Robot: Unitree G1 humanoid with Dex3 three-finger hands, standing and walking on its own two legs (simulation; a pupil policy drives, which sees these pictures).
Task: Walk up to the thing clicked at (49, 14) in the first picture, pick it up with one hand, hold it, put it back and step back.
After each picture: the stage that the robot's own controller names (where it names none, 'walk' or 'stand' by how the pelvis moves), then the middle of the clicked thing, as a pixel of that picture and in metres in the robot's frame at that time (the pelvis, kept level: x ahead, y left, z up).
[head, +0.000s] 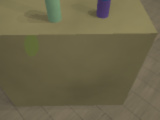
stand; out of the picture +0.74 +0.18 +0.13
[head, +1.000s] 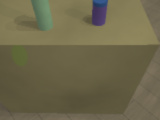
walk; (40, 2) +0.64 +0.23 +0.14
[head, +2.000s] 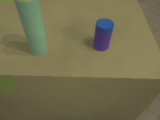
stand; (32, 24) +0.49 +0.21 +0.14
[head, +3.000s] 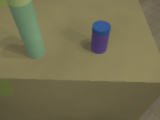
stand; (28, 28) +0.48 +0.22 +0.13
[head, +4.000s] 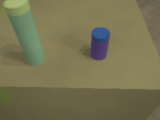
stand; (28, 35) +0.46 +0.22 +0.13
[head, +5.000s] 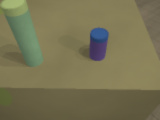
stand; (25, 36) +0.45 +0.23 +0.13
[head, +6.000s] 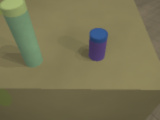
stand; (25, 37) +0.45 +0.23 +0.13
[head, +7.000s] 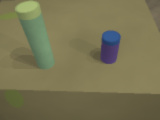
rise first; (38, 39) +0.44 +0.21 +0.14
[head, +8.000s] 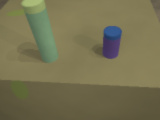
go down; (42, 33) +0.47 +0.21 +0.14
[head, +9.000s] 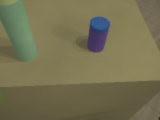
go down; (18, 28) +0.46 +0.19 +0.14
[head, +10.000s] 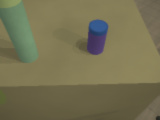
go down; (19, 30) +0.46 +0.20 +0.15
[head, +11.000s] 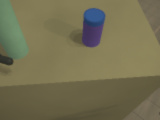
close in; (4, 23) +0.45 +0.21 +0.17
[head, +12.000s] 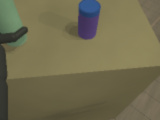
lift; (1, 7) +0.49 +0.21 +0.18
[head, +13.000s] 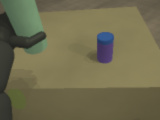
lift; (20, 6) +0.34 +0.16 +0.35
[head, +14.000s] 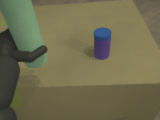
hold; (22, 23) +0.35 +0.16 +0.29
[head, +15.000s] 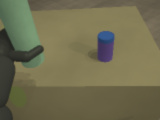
hold; (19, 23) +0.34 +0.18 +0.30
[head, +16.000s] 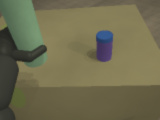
crouch; (22, 22) +0.33 +0.16 +0.31
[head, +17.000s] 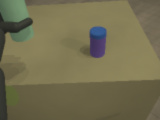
crouch; out of the picture +0.42 +0.20 +0.33
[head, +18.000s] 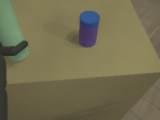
lower; (5, 23) +0.47 +0.22 +0.16
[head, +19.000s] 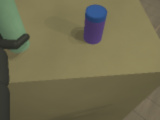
lower; (5, 14) +0.47 +0.21 +0.18
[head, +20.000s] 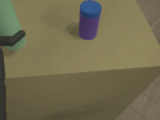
lower; (1, 11) +0.48 +0.21 +0.18
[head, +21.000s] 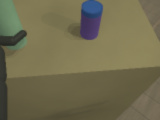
lower; (2, 11) +0.48 +0.21 +0.18
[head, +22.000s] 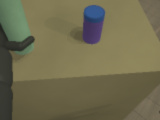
loosen; (12, 17) +0.47 +0.19 +0.18
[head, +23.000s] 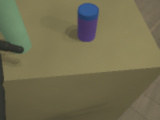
withdraw; (7, 17) +0.47 +0.20 +0.17
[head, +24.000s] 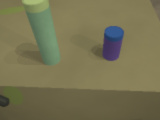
sink last; (45, 34) +0.45 +0.18 +0.15
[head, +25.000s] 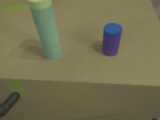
stand; (47, 30) +0.47 +0.18 +0.14
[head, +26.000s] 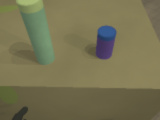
stand; (39, 34) +0.45 +0.19 +0.14
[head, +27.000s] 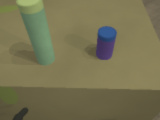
stand; (39, 34) +0.45 +0.19 +0.14
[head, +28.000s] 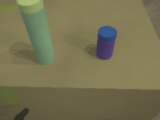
stand; (39, 34) +0.45 +0.19 +0.14
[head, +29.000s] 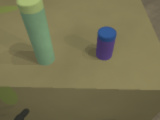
stand; (39, 34) +0.45 +0.19 +0.14
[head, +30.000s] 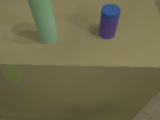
walk; (42, 12) +0.52 +0.17 +0.15
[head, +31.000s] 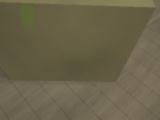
walk; out of the picture +0.83 +0.17 +0.15
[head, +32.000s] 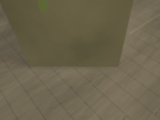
stand; out of the picture +1.16 +0.22 +0.15
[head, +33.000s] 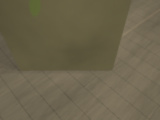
stand; out of the picture +1.08 +0.21 +0.14
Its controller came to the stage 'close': yes
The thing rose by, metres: 0.20
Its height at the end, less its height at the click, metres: +0.00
